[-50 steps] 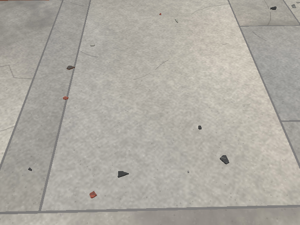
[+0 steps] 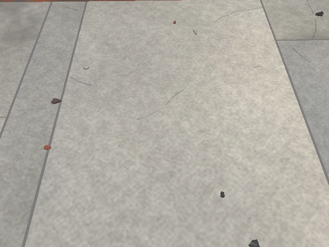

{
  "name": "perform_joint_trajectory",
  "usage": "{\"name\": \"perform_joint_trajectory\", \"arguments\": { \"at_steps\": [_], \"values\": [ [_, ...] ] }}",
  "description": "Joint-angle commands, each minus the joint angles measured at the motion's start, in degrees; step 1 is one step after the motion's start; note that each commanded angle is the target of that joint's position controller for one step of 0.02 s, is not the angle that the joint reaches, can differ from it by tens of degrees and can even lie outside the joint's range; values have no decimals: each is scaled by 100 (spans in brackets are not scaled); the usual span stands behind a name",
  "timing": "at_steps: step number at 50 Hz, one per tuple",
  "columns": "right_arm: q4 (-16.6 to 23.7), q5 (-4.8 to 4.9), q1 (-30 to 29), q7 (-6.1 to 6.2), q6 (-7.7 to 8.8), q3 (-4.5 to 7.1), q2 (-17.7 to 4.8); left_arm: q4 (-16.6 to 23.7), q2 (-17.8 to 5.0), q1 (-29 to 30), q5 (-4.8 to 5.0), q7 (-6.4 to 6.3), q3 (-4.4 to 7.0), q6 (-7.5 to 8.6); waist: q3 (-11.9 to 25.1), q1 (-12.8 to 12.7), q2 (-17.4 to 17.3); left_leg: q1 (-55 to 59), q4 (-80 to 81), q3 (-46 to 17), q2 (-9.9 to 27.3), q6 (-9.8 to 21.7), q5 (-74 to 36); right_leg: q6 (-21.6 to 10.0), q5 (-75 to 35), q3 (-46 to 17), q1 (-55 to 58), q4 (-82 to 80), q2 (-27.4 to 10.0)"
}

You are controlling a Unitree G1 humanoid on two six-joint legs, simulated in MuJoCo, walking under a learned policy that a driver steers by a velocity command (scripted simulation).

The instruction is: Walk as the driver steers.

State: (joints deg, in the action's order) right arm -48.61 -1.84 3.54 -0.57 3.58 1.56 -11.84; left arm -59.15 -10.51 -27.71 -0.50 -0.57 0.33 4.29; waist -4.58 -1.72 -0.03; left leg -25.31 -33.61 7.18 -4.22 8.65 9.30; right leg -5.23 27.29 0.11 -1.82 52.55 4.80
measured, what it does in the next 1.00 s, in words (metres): walks ahead, turning left: right foot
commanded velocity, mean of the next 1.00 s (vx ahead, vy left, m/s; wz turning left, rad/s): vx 0.50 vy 0.00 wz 0.35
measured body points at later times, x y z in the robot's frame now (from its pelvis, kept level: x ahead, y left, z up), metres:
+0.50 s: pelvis +0.27 -0.03 +0.01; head +0.31 -0.03 +0.46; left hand +0.49 +0.19 -0.08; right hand +0.19 -0.27 -0.13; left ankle +0.11 +0.05 -0.71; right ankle +0.41 -0.12 -0.71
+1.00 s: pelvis +0.51 +0.01 +0.02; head +0.55 +0.04 +0.46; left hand +0.36 +0.22 -0.13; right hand +0.80 -0.09 -0.08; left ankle +0.61 +0.15 -0.69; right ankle +0.41 -0.12 -0.71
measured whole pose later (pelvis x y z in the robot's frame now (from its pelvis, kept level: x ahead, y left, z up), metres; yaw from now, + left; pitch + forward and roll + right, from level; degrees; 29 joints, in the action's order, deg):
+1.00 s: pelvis +0.51 +0.01 +0.02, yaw +25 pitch +1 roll -1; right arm -44.5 -2.3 -0.3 -4.1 0.4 1.9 -12.0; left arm -56.0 -11.6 -24.8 -1.4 -1.1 2.3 5.0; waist -3.8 -3.4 -0.9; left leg -31.9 -37.4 6.6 1.9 7.3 7.7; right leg 0.7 22.0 18.1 5.5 16.4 -1.0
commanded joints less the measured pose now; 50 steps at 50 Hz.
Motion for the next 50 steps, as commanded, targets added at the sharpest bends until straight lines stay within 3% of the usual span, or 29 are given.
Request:
{"name": "perform_joint_trajectory", "arguments": {
  "at_steps": [1, 2, 3, 5, 8, 11, 15, 20, 22, 24, 25, 26, 27, 28, 29, 30, 32, 35, 39, 43, 47, 50],
  "values": [
    [-272, 173, 1335, -2, -26, 299, -878, 621, -856, 272, -52, 52, 200, 86, 596, 488, -245, 2893, 2167, -3853, 2363, 1161, 1989, -150, -769, -415, -3485, 2612, -481],
    [-275, 144, 1099, -30, 27, 232, -592, 655, -833, 518, -76, 74, 213, 100, 209, 350, 31, 2190, 2392, -3360, 2141, 979, 1400, -155, -1013, -374, -3255, 2274, -640],
    [-355, 115, 1118, -23, 89, 176, -440, 625, -728, 518, -106, 92, 213, 48, 59, 170, 101, 1737, 2465, -2851, 1911, 798, 718, -113, -1094, -389, -2968, 2022, -782],
    [-571, 119, 1357, 8, 195, 108, -295, 567, -421, 338, -160, 160, 160, -90, 74, -48, -26, 1257, 2621, -2209, 1647, 619, 2, 34, -1142, -310, -2504, 1590, -909],
    [-780, 142, 1727, 10, 288, 138, -527, 746, -395, 844, -169, 213, 164, -179, -75, -50, -150, 1210, 2828, -1664, 1473, 560, -464, 191, -1578, -87, -2930, 1030, -1078],
    [-892, 169, 2108, 2, 263, 104, -526, 1056, -479, 1777, -149, 220, 173, -193, -235, 169, -146, 1482, 2878, -1509, 1306, 429, -957, 359, -2297, 103, -3491, 154, -1168],
    [-996, 153, 2586, 42, 225, 84, -575, 1314, -423, 2607, -99, 225, 133, -180, -151, 453, -275, 1998, 2607, -1497, 1208, 243, -1691, 527, -2875, 236, -3507, -952, -949],
    [-1021, 64, 2870, 116, 161, 111, -698, 1652, -516, 3385, -57, 193, 120, -121, -96, 666, -432, 2854, 1983, -1829, 1377, 398, -2416, 527, -2488, 191, -3548, -1672, -700],
    [-971, 42, 2711, 157, 141, 160, -802, 1702, -632, 3243, -28, 179, 149, -51, -44, 491, -504, 2914, 1676, -1970, 1469, 325, -2736, 418, -2115, 110, -3098, -2023, -620],
    [-885, 69, 2395, 136, 143, 211, -924, 1412, -836, 2175, -28, 110, 251, 49, 406, -7, -461, 2576, 683, -1854, 1274, 115, -3526, 223, -1867, 191, -1526, -2570, -351],
    [-824, 125, 2290, 99, 162, 201, -843, 1155, -1078, 1219, -120, 38, 352, 129, 980, -404, -201, 1943, -458, -1625, 968, -4, -3026, 37, -2018, -58, -125, -2740, -646],
    [-549, 187, 2287, 91, 191, 119, -482, 1114, -1601, 214, -283, -50, 474, 166, 1975, -678, 498, 940, -2152, -1296, 558, -93, -944, -217, -1236, -1605, 1314, -2792, -2209],
    [-449, 384, 2916, 116, 137, 76, -93, 1156, -1888, 455, -308, -18, 553, 77, 2386, -249, 1687, -795, -3517, -900, -162, -242, 2271, -847, -917, -3863, 2139, -3494, -3267],
    [-566, 203, 2653, 155, 47, 199, -676, 1250, -1285, 899, -188, 9, 464, 9, 1662, -120, 733, -1173, -3942, -1145, 318, -184, 1810, -755, -344, -3634, 1410, -3680, -2968],
    [-508, 154, 2241, 95, 29, 240, -679, 1301, -865, 1321, -137, 29, 356, 32, 918, -12, 293, -1145, -3799, -1170, 518, -204, 1237, -594, -599, -2665, 602, -3806, -2674],
    [-452, 138, 2045, 49, 9, 231, -522, 1274, -719, 1485, -144, 47, 322, 69, 593, 87, 211, -983, -3622, -1136, 678, -258, 936, -468, -1281, -1959, 46, -3981, -2421],
    [-400, 17, 1954, -55, -134, 250, -411, 1126, -572, 1391, -100, 8, 280, 140, 379, 266, 475, -740, -3417, -1048, 838, -368, 749, -269, -2027, -1043, -486, -4173, -2073],
    [-194, -3, 1611, -154, -276, 244, -279, 935, -572, 1036, -19, 17, 290, 275, 339, 344, 508, -1030, -3397, -935, 884, -425, 386, -267, -2997, -369, -491, -4277, -2008],
    [181, -1, 736, -253, -308, 204, -290, 800, -632, 734, -62, 23, 302, 287, 120, 268, 440, -1546, -2736, -782, 944, -507, -424, -278, -3442, 339, -425, -4391, -1898],
    [515, 2, -152, -345, -267, 100, -231, 715, -802, 524, -65, -5, 324, 268, -57, 92, 429, -1217, -1254, -400, 866, -461, -1041, -217, -3633, 856, -306, -4406, -1875],
    [754, -37, -651, -373, -262, 94, -339, 555, -979, 172, -78, -75, 370, 164, -154, -33, 406, -1044, -513, -65, 734, -222, -469, -194, -4208, 1142, 436, -4129, -2100],
    [695, -73, -257, -307, -269, 169, -476, 494, -1204, 144, -90, -121, 425, 30, 189, 185, 574, -212, -225, 248, 226, 90, 417, -112, -6459, 1456, 808, -2960, -2130]
  ]
}}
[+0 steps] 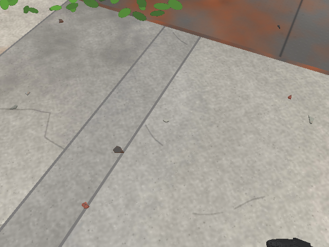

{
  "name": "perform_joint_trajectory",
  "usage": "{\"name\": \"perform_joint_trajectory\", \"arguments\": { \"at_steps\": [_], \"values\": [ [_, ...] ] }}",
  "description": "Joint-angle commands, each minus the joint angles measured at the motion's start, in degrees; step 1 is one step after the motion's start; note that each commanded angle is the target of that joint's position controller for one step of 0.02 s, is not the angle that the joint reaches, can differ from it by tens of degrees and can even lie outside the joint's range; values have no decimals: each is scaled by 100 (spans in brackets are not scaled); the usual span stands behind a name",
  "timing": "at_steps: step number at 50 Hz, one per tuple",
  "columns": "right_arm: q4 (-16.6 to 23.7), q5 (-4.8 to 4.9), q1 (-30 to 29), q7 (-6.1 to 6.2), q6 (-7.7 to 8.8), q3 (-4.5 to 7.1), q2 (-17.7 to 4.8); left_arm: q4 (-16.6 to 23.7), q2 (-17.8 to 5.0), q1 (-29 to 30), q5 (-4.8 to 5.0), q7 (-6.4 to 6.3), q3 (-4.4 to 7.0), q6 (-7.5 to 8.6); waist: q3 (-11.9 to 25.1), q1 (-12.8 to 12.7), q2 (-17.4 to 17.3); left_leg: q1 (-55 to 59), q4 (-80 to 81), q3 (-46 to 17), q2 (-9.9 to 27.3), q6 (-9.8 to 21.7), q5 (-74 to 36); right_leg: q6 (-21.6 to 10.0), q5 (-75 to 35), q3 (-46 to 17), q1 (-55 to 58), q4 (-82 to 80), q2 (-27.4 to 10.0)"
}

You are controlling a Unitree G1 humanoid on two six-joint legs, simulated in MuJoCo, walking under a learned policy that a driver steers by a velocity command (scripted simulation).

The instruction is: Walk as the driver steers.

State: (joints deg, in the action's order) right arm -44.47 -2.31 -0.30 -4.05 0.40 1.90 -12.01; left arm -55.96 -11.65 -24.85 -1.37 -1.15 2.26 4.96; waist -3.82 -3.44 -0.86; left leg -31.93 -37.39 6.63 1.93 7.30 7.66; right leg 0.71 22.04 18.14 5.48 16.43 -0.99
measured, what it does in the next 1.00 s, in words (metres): walks ahead: left foot, then right foot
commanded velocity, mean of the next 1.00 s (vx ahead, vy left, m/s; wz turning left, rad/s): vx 0.50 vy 0.00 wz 0.18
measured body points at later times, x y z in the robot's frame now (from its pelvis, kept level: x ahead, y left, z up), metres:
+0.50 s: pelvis +0.26 +0.04 +0.01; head +0.29 +0.06 +0.46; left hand +0.40 +0.31 -0.10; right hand +0.29 -0.23 -0.12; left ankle +0.14 +0.07 -0.73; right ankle +0.46 -0.06 -0.68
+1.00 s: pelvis +0.53 +0.08 +0.02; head +0.56 +0.08 +0.46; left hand +0.45 +0.33 -0.12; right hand +0.76 -0.11 -0.09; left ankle +0.66 +0.25 -0.69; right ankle +0.49 -0.01 -0.73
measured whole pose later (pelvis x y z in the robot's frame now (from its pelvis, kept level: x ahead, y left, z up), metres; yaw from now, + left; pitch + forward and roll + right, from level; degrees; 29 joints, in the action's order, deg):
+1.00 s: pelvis +0.53 +0.08 +0.02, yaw +8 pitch +1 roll -1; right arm -44.3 -2.0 3.9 -1.6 2.7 0.3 -13.4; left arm -53.0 -13.2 -25.4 -0.1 0.9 3.0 3.5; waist -2.2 -4.1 -1.9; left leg -34.0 -38.5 -2.0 4.4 -1.7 3.5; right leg -4.8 12.4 -4.1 -3.9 15.6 6.5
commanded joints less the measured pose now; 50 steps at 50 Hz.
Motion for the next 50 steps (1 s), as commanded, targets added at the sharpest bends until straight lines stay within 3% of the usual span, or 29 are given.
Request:
{"name": "perform_joint_trajectory", "arguments": {
  "at_steps": [1, 2, 3, 4, 5, 6, 7, 9, 10, 13, 15, 20, 25, 27, 28, 30, 31, 32, 33, 34, 35, 36, 38, 41, 46, 50],
  "values": [
    [137, -21, 645, 70, 75, 199, -560, 179, -1176, -131, -3, -63, 256, -101, 423, 558, 664, 1022, 321, 336, -623, 364, 780, -697, -6290, -296, 67, 1508, -1537],
    [-144, -60, 1518, 131, 129, 304, -721, 234, -1212, -75, 17, -49, 261, -155, 918, 929, 468, 2189, 760, 230, -785, 543, 618, -578, -5766, -195, -430, 2781, -1451],
    [-337, -111, 2347, 229, 156, 484, -1232, 426, -1029, -96, -1, -26, 212, -157, 1554, 1223, -126, 3666, 1001, -1197, 223, 856, 1301, -385, -3653, -208, -1742, 4525, -1289],
    [-154, 30, 2064, 284, 97, 609, -1798, 916, -559, -5, 79, 105, 148, -95, 1913, 809, -1488, 5122, 1809, -4489, 1739, 1688, 1485, 4, 902, -694, -4337, 6600, 54],
    [-131, 102, 2291, 334, 12, 596, -1719, 1098, -1044, 768, 28, 127, 224, -9, 1696, 1119, -430, 4956, 2217, -4536, 1748, 1638, 833, -33, 577, -1755, -5024, 6731, -63],
    [-214, 131, 2027, 393, 20, 535, -1483, 1187, -892, 1028, 109, 147, 177, 65, 1010, 915, -195, 4352, 2197, -3659, 1630, 1496, 191, -93, -17, -1866, -5133, 6415, -353],
    [-232, 170, 1765, 398, 72, 465, -1182, 1079, -847, 864, 110, 125, 159, 100, 548, 598, 203, 3494, 2267, -3101, 1361, 1249, -699, -95, -322, -1880, -4714, 5765, -557],
    [-161, 214, 1382, 418, 185, 374, -927, 1010, -770, 664, -99, 126, 152, -95, 446, 212, 229, 2691, 2378, -2416, 834, 1000, -1401, 0, -358, -1954, -3982, 5172, -693],
    [-156, 237, 1411, 403, 251, 351, -895, 1012, -741, 615, -151, 147, 155, -202, 493, 158, 176, 2545, 2413, -2318, 729, 995, -1616, 55, -356, -1937, -3828, 5024, -672],
    [-243, 249, 1750, 371, 341, 386, -1077, 1193, -659, 996, -151, 198, 140, -353, 354, 201, 76, 2307, 2584, -2162, 496, 920, -1559, 193, -817, -1822, -4030, 4468, -614],
    [-321, 238, 2057, 369, 349, 368, -1054, 1342, -670, 1459, -131, 212, 133, -372, 189, 367, -41, 2442, 2706, -2133, 458, 772, -1529, 224, -1329, -1776, -4384, 3956, -616],
    [-549, 231, 2723, 404, 391, 285, -936, 1573, -652, 2268, -91, 268, 84, -345, 135, 707, -206, 3188, 2633, -2018, 456, 379, -2178, 88, -2239, -1720, -4679, 2907, -476],
    [-734, 137, 3127, 494, 394, 219, -951, 1875, -628, 3068, -38, 324, -3, -261, -90, 945, -269, 3835, 2437, -2028, 633, 383, -2779, -155, -2144, -1521, -4649, 2041, -189],
    [-773, 101, 3044, 535, 402, 220, -1039, 1912, -683, 2989, -17, 323, -1, -210, -126, 803, -332, 3929, 2283, -2011, 757, 354, -3316, -343, -1856, -1509, -4247, 1717, -61],
    [-761, 99, 2873, 547, 415, 218, -1085, 1825, -730, 2660, -10, 297, 19, -186, -42, 599, -364, 3834, 2050, -1900, 737, 263, -3983, -461, -1642, -1472, -3690, 1524, 77],
    [-795, 80, 2712, 522, 437, 227, -1186, 1420, -947, 1405, 18, 174, 132, -127, 585, 55, -342, 3722, 736, -1725, 568, 117, -5188, -695, -1373, -1366, -2138, 1209, 437],
    [-759, 121, 2601, 496, 462, 206, -1145, 1179, -1104, 474, -52, 89, 201, -71, 1093, -393, -176, 2975, -443, -1578, 377, 49, -4317, -897, -1539, -1759, -752, 1023, 15],
    [-543, 229, 2788, 467, 500, 117, -773, 1086, -1638, -359, -189, 10, 322, -62, 1945, -498, 652, 1698, -2340, -1195, -196, -119, -1981, -1350, -946, -3672, 724, 999, -1442],
    [-628, 302, 3296, 446, 489, 154, -760, 931, -1733, -259, -76, 94, 389, -143, 2217, -105, 1696, 317, -3819, -1042, -1103, -275, 2059, -2073, -1270, -6087, 1237, 194, -2281],
    [-609, 70, 2913, 457, 460, 178, -1011, 1042, -1327, 404, 95, 176, 312, -186, 1242, 126, 745, -242, -4045, -1282, -585, -213, 1706, -1998, -746, -5718, 440, -11, -2010],
    [-490, 18, 2368, 411, 474, 156, -949, 1111, -981, 837, 129, 218, 230, -178, 636, 171, 266, -330, -3801, -1197, -315, -237, 1278, -1906, -781, -4894, -294, -123, -1769],
    [-397, 15, 2119, 373, 480, 128, -819, 1075, -779, 980, 82, 231, 171, -160, 265, 292, 87, -249, -3415, -1106, -109, -265, 1083, -1745, -1215, -4365, -874, -298, -1456],
    [-318, -65, 2085, 312, 379, 80, -658, 880, -723, 860, 77, 212, 131, -88, 192, 505, 300, 115, -2858, -1033, 84, -425, 970, -1551, -1973, -3760, -1413, -465, -1033],
    [-188, -64, 1888, 275, 292, 31, -563, 730, -940, 557, 131, 201, 201, -14, 268, 540, 411, 135, -2246, -824, 135, -672, 823, -1629, -2493, -3394, -1645, -603, -836],
    [310, 5, 480, 260, 269, -65, -496, 650, -1044, 123, 149, 188, 267, -71, 38, 180, 459, -34, -590, -662, 141, -960, -308, -1426, -2240, -3235, -1766, -723, -571],
    [424, 73, -5, 252, 309, -108, -484, 558, -1027, -196, 109, 180, 257, -56, 174, -59, 520, 248, 207, -535, 52, -885, -722, -1238, -2585, -3059, -1272, -523, -644]
  ]
}}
